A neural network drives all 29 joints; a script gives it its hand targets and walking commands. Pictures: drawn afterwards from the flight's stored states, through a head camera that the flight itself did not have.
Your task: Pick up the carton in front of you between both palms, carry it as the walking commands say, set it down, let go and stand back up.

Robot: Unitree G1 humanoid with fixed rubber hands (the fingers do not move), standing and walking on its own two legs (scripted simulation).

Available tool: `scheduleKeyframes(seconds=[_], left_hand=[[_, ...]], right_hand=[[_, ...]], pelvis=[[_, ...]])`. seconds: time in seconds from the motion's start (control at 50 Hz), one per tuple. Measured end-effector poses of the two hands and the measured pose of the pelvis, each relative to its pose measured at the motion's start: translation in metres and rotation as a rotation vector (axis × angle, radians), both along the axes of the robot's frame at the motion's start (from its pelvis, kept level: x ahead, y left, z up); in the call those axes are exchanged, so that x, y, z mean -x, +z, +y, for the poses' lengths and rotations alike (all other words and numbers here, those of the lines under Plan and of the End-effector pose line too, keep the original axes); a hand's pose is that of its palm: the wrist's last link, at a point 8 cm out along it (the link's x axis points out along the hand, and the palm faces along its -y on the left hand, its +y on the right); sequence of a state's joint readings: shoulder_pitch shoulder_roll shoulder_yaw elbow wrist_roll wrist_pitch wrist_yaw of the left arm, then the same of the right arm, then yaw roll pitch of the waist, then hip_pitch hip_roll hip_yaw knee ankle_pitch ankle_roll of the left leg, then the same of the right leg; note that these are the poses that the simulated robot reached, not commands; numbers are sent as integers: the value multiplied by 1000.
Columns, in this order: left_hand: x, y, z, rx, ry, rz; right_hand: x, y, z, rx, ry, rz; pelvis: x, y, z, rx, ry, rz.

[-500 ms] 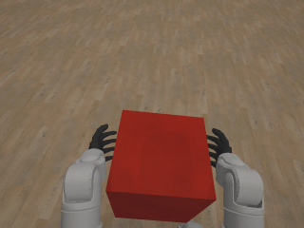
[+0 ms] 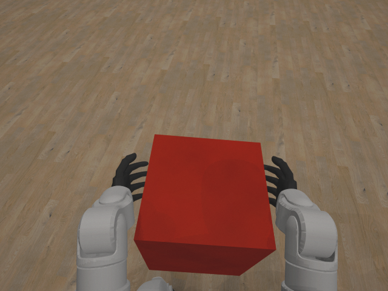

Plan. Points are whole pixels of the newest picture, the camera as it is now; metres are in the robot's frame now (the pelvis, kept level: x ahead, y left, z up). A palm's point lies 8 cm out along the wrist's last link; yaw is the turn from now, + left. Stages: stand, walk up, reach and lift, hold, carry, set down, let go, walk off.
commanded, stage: carry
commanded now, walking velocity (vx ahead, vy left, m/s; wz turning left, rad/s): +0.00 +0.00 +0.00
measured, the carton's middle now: (200, 211) +0.28 +0.00 -0.01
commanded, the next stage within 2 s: hold in 1.92 s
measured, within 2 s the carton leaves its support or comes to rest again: neither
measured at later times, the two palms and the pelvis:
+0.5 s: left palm (135, 127) +0.45 +0.15 +0.07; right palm (265, 132) +0.43 -0.14 +0.07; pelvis +0.17 +0.02 -0.01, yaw -2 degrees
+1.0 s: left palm (145, 149) +0.42 +0.13 +0.03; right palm (270, 153) +0.40 -0.16 +0.03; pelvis +0.15 +0.00 -0.02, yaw -2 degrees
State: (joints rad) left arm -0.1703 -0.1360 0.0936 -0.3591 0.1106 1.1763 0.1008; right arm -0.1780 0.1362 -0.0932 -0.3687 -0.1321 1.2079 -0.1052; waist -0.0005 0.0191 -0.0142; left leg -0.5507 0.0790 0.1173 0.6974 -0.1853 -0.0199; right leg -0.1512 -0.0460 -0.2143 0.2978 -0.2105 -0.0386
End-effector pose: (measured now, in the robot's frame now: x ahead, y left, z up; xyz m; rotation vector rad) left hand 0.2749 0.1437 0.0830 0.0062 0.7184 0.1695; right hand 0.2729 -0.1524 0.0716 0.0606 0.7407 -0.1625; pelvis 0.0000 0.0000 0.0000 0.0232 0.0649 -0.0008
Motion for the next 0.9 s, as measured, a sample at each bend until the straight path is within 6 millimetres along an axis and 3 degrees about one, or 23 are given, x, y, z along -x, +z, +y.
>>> scheduleKeyframes(seconds=[0.08, 0.16, 0.28, 0.42, 0.64, 0.9], left_hand=[[-51, 4, 9, 23, -23, -55], [-95, -8, 21, 68, -14, -57], [-128, -20, 24, 69, -7, 22], [-162, -7, 15, 44, -22, -25], [-171, -19, -1, 12, -52, 12], [-151, -47, -9, -22, -77, 4]], right_hand=[[-44, 10, 8, 18, -25, -55], [-88, 9, 21, 63, -21, -55], [-123, -2, 24, 66, -13, 25], [-152, 2, 15, 39, -31, -22], [-158, -11, 0, 49, -31, 16], [-139, -38, -7, 89, -6, 10]], pelvis=[[-49, -9, 13, 22, -8, -16], [-91, -19, 22, 7, -23, -17], [-126, -13, 24, 10, -34, -9], [-156, -16, 21, 10, -38, 7], [-173, -14, 9, 10, -41, 9], [-156, -22, 1, 10, -42, -12]])
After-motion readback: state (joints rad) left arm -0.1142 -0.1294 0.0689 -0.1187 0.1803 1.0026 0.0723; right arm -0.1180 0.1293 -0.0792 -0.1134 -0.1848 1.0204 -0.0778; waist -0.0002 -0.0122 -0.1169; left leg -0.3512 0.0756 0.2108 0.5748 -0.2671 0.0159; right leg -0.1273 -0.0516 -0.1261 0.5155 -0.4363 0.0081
